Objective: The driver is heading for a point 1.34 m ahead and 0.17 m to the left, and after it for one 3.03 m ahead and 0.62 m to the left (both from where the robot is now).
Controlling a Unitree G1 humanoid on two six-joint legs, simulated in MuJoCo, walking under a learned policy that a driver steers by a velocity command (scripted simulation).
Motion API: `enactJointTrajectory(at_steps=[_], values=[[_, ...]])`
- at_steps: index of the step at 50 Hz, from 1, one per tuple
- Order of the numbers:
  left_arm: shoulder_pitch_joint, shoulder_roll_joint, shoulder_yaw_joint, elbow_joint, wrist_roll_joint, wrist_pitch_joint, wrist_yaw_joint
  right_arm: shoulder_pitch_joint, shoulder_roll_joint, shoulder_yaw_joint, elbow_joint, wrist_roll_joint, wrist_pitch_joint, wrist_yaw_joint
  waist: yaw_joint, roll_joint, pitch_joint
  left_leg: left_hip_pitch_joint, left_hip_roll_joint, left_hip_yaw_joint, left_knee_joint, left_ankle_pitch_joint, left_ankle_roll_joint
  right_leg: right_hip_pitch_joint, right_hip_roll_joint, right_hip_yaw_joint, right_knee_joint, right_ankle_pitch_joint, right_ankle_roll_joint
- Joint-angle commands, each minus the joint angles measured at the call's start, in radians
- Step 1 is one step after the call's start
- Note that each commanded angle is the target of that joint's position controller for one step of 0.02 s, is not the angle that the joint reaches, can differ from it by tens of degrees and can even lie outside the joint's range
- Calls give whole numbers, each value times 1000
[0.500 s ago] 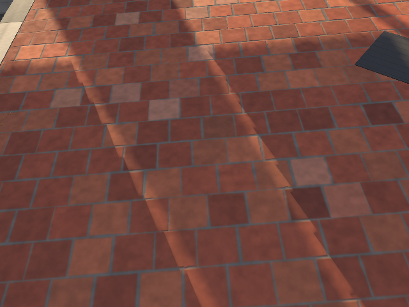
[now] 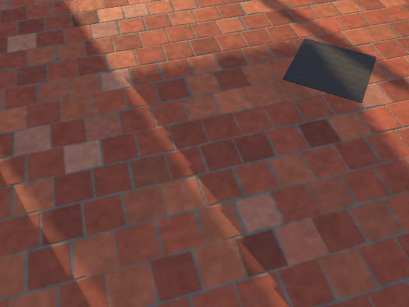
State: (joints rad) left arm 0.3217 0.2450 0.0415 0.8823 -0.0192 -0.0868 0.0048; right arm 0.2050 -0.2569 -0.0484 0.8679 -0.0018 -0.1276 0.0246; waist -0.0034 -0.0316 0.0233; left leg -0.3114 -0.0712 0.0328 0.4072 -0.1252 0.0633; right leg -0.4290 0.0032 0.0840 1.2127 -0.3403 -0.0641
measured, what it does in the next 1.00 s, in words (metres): walks ahead, turning left: right foot, then left foot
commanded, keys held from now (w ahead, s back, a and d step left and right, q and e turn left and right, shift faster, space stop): w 0.40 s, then w+q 0.38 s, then q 0.22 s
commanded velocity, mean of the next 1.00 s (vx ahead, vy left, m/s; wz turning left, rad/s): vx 0.46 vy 0.00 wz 0.19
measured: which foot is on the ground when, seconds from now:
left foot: down 0.00-0.38, up 0.40-0.90, down 0.92-1.00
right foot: up 0.00-0.34, down 0.36-0.94, up 0.96-1.00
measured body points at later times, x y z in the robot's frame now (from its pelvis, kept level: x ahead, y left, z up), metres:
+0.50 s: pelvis +0.28 -0.07 +0.00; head +0.31 -0.08 +0.45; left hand +0.42 +0.19 -0.10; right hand +0.32 -0.34 -0.14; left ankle +0.18 +0.08 -0.64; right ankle +0.33 -0.15 -0.74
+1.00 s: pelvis +0.53 -0.01 -0.02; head +0.58 +0.01 +0.43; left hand +0.52 +0.27 -0.15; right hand +0.78 -0.21 -0.12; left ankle +0.61 +0.08 -0.74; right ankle +0.39 -0.18 -0.64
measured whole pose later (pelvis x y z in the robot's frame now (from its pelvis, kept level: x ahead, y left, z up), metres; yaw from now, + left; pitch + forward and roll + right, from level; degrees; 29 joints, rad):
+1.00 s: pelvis +0.53 -0.01 -0.02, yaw +16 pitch +3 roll -1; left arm 0.25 0.27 0.04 0.85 0.00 -0.07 0.02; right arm 0.10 -0.28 -0.06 0.70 -0.01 -0.05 0.04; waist 0.02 0.01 0.07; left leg -0.53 -0.06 0.03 0.61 -0.13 0.10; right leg -0.28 -0.01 -0.03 1.19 -0.55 0.03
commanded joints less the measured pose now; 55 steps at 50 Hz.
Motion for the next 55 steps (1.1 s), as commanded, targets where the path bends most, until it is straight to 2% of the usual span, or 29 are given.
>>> enactJointTrajectory(at_steps=[1,6,9,13,16,17,18,19,20,21,22,23,24,26,29,32,36,40,43,45,46,47,48,49,50,51,52,53,55], values=[[31,54,17,-66,6,-7,3,13,-66,-5,-32,-4,-10,5,24,88,-38,127,276,-317,-267,30,188,-170,-121,16,-41,66,5],[-137,39,3,-134,22,-8,5,96,-132,-19,4,9,0,-11,-12,71,5,121,258,-189,-304,160,184,-242,-139,-32,-339,280,45],[-249,30,-4,-162,13,-15,-5,151,-148,-17,23,20,11,-17,-51,82,16,127,226,-125,-288,163,146,-173,-98,-72,-536,415,51],[-359,50,-4,-211,-1,-20,-25,222,-155,-15,56,27,28,-18,-81,95,42,245,284,-153,-241,127,134,-178,-75,-73,-647,384,36],[-333,87,9,-222,0,-30,-38,209,-177,-22,60,25,48,-23,-37,113,20,327,320,-166,-151,246,108,-101,-48,-87,-708,275,-6],[-249,113,24,-201,3,-32,-37,188,-180,-21,54,24,53,-24,17,113,-29,323,293,-137,-48,401,88,24,-19,-112,-735,263,-26],[-80,165,50,-151,5,-33,-30,180,-156,-11,45,14,56,-25,89,95,-136,255,239,-92,148,474,60,257,-25,-102,-732,279,-61],[124,256,73,-117,17,-28,-20,180,-112,9,9,-11,51,-27,152,-45,-303,42,165,-32,495,196,20,566,-240,146,-716,312,-136],[153,301,81,-97,21,-21,-30,314,12,42,13,8,28,-18,79,-313,-405,-338,8,-57,787,-417,-25,843,-414,589,-845,116,-279],[132,188,54,-108,15,-22,-31,258,-115,14,26,35,11,-15,111,-174,-331,-447,65,-168,896,-432,-8,782,-396,596,-894,29,-237],[52,150,41,-121,13,-24,-28,162,-157,-1,-1,52,4,-14,98,-111,-198,-478,107,-159,895,-328,6,642,-368,431,-910,101,-192],[-30,130,33,-133,16,-25,-29,121,-143,-1,-6,45,8,-21,62,-26,-139,-427,154,-138,852,-237,-2,505,-326,312,-939,206,-167],[-77,104,27,-136,20,-28,-33,102,-127,-6,-8,32,19,-25,36,-13,-88,-395,180,-138,797,-181,-10,410,-289,226,-979,255,-154],[-100,83,25,-119,29,-42,-36,141,-87,-8,2,33,48,-25,-5,-49,-66,-309,203,-143,759,-119,-20,309,-248,114,-1040,313,-141],[-74,107,36,-82,36,-52,-27,114,-67,-13,-15,33,70,-27,-15,-27,-24,-367,195,-169,712,-30,-34,287,-243,-3,-1074,441,-143],[-54,119,39,-58,38,-46,-11,44,-64,-18,-45,26,69,-23,-3,-17,1,-428,178,-181,574,110,-43,319,-235,-89,-1088,478,-126],[-29,142,41,-36,31,-37,5,-86,-42,-8,-94,18,64,-1,42,-7,41,-406,169,-98,366,248,-34,352,-227,-185,-1105,466,-94],[27,158,45,-3,21,-7,14,-202,-27,0,-169,17,62,27,77,3,87,-471,158,-35,257,181,-10,497,-269,-234,-1031,594,-83],[-3,192,50,-19,12,25,33,-173,-49,-14,-206,10,60,49,36,-47,24,-326,79,67,227,58,19,517,-265,-279,-853,1012,-47],[-42,217,57,-41,6,41,46,27,-117,-50,-171,16,60,48,-68,-74,-93,-71,5,86,175,48,62,472,-235,-288,-587,1140,-10],[-57,215,55,-56,0,36,46,149,-180,-79,-146,10,60,29,-140,-24,-157,143,13,25,61,223,103,353,-175,-298,-350,952,41],[25,96,20,-88,56,18,32,170,-287,-95,-143,1,70,1,-60,238,-261,476,260,-279,176,739,199,20,-58,-279,3,2,97],[112,84,1,-111,39,-12,11,146,-310,-90,-199,-21,65,2,-23,281,-494,714,487,-754,97,804,434,-222,89,-64,300,-394,126],[8,174,25,-113,12,-23,1,131,-245,-80,-219,-18,74,4,-93,107,-499,645,426,-634,53,744,379,-238,18,53,308,-302,105],[-72,168,23,-152,-2,-20,5,58,-196,-68,-229,1,75,3,-69,61,-355,512,373,-502,34,641,323,-277,-18,28,230,-208,92],[-90,154,24,-144,13,-9,19,7,-166,-59,-233,20,79,0,-30,-20,-232,348,319,-422,-1,567,275,-269,-53,7,152,-155,103],[-77,165,32,-144,20,10,30,-30,-139,-51,-241,20,84,-6,2,-3,-190,228,298,-380,-31,530,259,-218,-77,6,96,-117,110],[-56,168,36,-145,20,30,32,-43,-135,-48,-247,5,87,-6,28,28,-171,131,279,-352,-58,518,250,-146,-85,3,63,-98,112],[-18,134,32,-141,24,51,39,-47,-144,-49,-243,-8,82,-5,47,66,-168,40,253,-289,-71,596,249,-87,-77,-21,-12,-69,127]])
